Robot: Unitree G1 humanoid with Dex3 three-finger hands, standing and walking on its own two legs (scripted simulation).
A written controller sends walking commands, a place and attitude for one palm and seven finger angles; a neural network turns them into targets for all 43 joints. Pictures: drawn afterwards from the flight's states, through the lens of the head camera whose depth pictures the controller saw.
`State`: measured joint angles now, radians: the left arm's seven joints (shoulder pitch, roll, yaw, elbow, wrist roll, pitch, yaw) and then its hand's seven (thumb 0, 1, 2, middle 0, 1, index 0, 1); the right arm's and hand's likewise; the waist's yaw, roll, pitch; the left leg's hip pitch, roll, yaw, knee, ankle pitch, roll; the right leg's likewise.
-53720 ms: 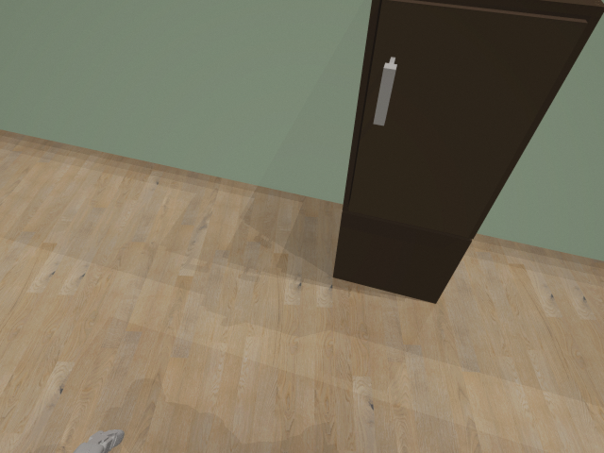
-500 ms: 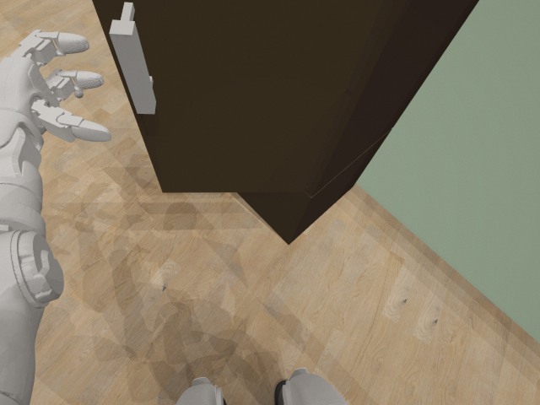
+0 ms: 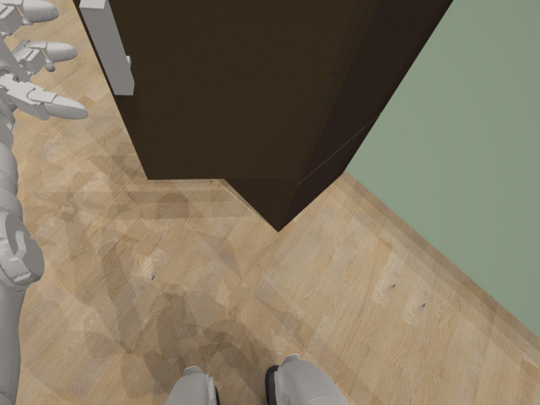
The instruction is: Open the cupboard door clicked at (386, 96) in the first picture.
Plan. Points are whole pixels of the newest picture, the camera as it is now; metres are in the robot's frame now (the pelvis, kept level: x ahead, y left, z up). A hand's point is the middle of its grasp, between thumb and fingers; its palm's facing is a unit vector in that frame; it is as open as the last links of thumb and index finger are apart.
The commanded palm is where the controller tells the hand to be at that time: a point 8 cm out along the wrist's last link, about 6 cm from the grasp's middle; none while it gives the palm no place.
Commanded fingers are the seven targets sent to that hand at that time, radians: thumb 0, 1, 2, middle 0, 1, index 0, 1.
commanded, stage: slide the fingers in behind the handle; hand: left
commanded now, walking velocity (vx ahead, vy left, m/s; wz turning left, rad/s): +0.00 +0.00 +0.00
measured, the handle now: (113, 39) +0.59 +0.15 +0.12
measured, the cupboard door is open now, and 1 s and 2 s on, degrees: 50 50 47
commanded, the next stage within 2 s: close the thumb around the handle in 1.66 s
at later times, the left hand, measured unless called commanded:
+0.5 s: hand (74, 65) +0.56 +0.19 +0.11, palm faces -0.03 -1.00 -0.01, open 14.0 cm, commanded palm +0.54 +0.22 +0.11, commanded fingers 0.00 -0.50 0.30 -0.30 -1.20 -0.30 -1.20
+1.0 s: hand (85, 71) +0.54 +0.18 +0.11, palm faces +0.01 -1.00 +0.00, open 14.8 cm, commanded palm +0.53 +0.19 +0.11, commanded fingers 0.00 -0.50 0.30 -0.30 -1.20 -0.30 -1.20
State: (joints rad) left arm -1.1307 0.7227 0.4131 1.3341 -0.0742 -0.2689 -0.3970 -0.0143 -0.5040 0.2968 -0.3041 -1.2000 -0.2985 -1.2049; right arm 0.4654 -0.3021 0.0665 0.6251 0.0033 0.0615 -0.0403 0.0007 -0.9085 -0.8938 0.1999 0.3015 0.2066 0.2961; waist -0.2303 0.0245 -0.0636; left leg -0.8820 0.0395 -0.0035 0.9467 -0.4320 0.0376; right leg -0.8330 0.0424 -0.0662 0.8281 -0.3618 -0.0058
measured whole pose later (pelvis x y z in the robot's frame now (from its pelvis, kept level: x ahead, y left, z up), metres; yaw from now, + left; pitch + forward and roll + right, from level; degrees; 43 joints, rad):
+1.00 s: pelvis +0.01 +0.00 +0.00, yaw +2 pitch +21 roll -4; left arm -1.09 0.53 0.28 1.26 -0.11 -0.29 -0.21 -0.01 -0.50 0.30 -0.30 -1.20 -0.13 -1.17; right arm 0.44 -0.28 0.03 0.66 -0.02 0.04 0.01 0.00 -0.91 -0.89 0.20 0.30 0.21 0.30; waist -0.18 0.04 -0.08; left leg -0.85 0.02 -0.03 0.94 -0.45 0.03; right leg -0.80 0.03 -0.09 0.84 -0.40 -0.01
